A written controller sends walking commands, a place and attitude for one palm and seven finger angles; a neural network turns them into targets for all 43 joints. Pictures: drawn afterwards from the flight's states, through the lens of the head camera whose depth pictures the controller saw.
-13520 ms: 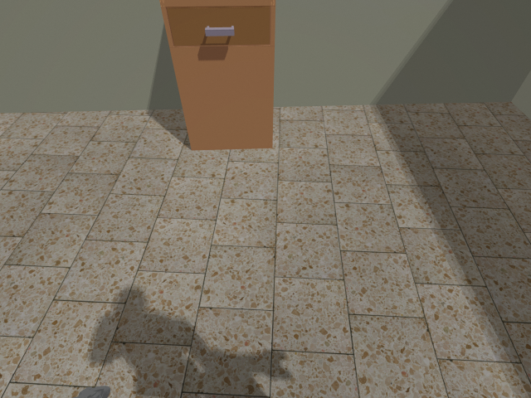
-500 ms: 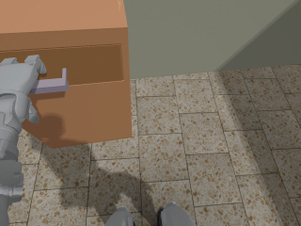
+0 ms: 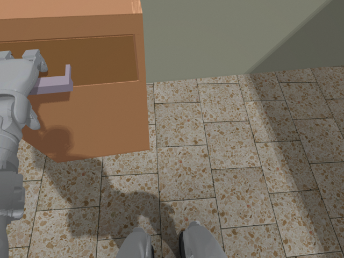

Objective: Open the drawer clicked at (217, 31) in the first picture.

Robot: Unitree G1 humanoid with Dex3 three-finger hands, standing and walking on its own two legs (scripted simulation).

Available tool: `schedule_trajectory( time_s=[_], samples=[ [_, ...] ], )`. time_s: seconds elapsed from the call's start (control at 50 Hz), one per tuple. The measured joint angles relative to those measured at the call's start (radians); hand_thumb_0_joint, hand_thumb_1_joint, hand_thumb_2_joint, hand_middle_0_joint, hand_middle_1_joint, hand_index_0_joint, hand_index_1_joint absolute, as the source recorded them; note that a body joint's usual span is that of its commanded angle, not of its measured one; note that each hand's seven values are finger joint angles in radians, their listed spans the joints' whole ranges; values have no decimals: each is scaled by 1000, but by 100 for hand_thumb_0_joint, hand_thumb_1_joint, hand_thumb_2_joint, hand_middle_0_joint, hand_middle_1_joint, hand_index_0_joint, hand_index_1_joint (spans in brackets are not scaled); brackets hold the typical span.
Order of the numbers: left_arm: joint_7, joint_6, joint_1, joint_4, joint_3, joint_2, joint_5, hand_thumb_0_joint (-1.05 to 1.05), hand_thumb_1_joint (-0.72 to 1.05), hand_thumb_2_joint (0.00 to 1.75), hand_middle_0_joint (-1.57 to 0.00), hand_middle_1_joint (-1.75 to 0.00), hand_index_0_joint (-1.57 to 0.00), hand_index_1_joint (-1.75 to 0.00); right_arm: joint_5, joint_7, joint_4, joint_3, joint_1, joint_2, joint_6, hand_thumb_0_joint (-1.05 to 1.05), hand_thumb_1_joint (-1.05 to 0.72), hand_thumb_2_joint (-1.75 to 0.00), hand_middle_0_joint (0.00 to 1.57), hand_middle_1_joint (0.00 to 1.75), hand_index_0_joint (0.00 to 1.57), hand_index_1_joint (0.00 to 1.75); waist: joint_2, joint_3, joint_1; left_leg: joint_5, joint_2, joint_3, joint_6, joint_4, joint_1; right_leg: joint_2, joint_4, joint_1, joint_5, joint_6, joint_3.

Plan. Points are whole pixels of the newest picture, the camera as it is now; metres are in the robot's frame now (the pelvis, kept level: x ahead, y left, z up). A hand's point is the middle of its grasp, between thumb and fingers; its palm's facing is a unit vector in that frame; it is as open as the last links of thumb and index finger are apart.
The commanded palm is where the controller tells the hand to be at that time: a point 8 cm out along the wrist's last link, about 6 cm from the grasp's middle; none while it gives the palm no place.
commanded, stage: lower the fingers behind the handle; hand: left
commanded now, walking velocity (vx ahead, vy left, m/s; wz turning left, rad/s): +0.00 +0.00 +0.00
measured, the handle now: (43, 78) +0.54 +0.30 +0.01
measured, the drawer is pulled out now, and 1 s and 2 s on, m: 0.00 0.00 0.00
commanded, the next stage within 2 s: lift the fingers back up to retry in 0.42 s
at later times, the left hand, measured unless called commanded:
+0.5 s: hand (28, 92) +0.49 +0.31 +0.02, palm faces -0.06 +0.01 -1.00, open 13.8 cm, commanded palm +0.48 +0.30 +0.05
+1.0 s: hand (27, 85) +0.49 +0.31 +0.04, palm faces -0.09 -0.04 -1.00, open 13.6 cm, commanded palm +0.49 +0.30 +0.12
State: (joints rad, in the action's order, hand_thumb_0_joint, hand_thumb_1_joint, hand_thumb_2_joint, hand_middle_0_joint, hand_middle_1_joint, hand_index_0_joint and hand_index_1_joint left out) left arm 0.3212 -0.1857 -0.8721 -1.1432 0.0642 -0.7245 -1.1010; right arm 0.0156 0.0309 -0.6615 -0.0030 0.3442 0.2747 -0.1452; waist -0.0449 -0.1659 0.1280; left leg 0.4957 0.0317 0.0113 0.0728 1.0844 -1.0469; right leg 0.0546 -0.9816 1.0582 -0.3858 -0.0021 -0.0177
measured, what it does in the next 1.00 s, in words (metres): stands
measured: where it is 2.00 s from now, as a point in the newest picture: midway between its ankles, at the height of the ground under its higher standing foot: outside the picture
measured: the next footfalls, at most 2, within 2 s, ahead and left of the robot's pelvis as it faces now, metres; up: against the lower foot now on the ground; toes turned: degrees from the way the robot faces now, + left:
none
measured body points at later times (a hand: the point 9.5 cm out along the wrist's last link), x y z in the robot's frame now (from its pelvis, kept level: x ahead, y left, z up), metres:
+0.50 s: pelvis -0.01 +0.00 -0.01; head +0.14 +0.01 +0.41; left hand +0.49 +0.31 +0.08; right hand +0.00 -0.28 -0.13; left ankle +0.00 +0.07 -0.66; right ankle +0.03 -0.13 -0.66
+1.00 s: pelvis +0.02 +0.00 +0.02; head +0.15 +0.02 +0.46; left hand +0.49 +0.31 +0.10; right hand +0.02 -0.28 -0.09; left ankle -0.01 +0.07 -0.66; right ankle +0.03 -0.13 -0.66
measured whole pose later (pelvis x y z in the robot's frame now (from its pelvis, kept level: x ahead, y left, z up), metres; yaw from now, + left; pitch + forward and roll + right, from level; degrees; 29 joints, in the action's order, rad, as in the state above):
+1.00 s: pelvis +0.02 +0.00 +0.02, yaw +0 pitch +24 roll -4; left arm 0.26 -0.20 -0.79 -1.06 0.09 -0.69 -1.08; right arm 0.02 0.03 -0.70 -0.02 0.37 0.27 -0.13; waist -0.05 -0.14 0.12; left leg 0.46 0.03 0.02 0.07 0.95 -0.90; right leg 0.06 -0.83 0.90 -0.35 0.00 -0.02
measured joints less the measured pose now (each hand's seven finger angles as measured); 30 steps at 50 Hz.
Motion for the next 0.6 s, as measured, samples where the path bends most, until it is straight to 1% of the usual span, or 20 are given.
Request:
schedule_trajectory(
  time_s=[0.16,0.32,0.54,0.6],
  samples=[
    [-20,-1,-20,6,5,-23,11,0,-48,31,-25,-131,-32,-121,-8,10,9,12,-1,3,12,0,-90,-90,20,30,20,30,1,3,6,3,-2,-1,-2,36,-43,1,-38,45,-3,2,-1],
    [-42,-3,-35,9,8,-41,18,0,-48,31,-25,-131,-32,-121,-16,17,15,21,2,5,21,0,-90,-90,20,30,20,30,-1,10,11,-1,-2,-2,-3,48,-65,2,-50,67,2,3,-2],
    [-45,1,-45,7,-3,-41,20,0,-48,31,-25,-131,-32,-120,-16,20,7,19,14,5,32,0,-90,-90,20,30,20,30,-5,9,10,-3,0,2,-4,50,-73,-1,-51,73,2,4,-6],
    [-55,4,-45,13,-1,-42,21,0,-48,31,-26,-131,-32,-120,-16,21,5,19,14,4,35,0,-90,-90,20,30,20,30,-5,12,11,-3,0,4,-5,47,-69,-1,-47,69,2,4,-7]
  ],
)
